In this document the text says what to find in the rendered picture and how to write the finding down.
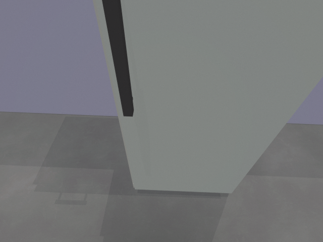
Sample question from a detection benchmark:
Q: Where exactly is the handle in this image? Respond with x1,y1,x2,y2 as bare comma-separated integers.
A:
102,0,134,116

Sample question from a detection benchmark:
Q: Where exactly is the fridge door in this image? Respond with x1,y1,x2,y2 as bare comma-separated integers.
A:
95,0,323,193

